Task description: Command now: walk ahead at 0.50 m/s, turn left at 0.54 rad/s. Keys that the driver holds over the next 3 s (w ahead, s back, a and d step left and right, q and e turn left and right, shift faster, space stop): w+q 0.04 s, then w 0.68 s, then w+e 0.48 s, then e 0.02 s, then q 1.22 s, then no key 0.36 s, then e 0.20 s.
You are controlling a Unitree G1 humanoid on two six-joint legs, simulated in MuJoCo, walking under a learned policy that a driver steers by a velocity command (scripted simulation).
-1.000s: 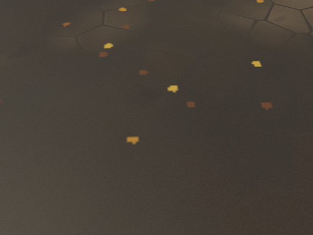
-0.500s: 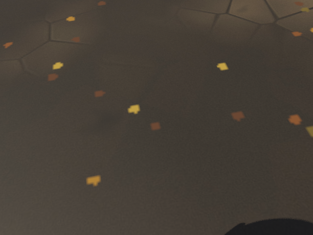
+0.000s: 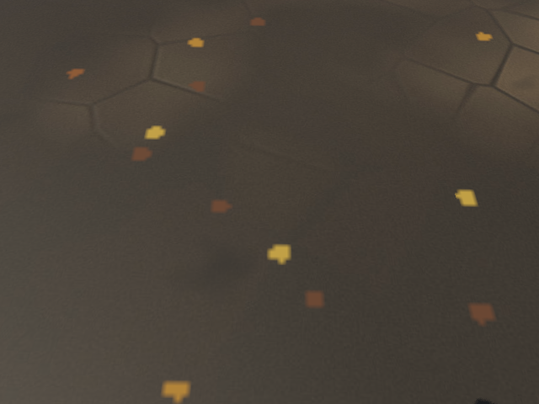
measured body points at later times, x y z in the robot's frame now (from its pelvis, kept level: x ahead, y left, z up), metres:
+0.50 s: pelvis +0.28 -0.05 +0.00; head +0.30 -0.06 +0.45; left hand +0.23 +0.21 -0.12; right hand +0.44 -0.29 -0.12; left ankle +0.35 +0.10 -0.68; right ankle +0.25 -0.14 -0.74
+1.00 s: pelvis +0.52 +0.03 +0.00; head +0.54 +0.04 +0.45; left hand +0.59 +0.29 -0.14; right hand +0.55 -0.23 -0.13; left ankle +0.48 +0.09 -0.74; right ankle +0.61 -0.12 -0.67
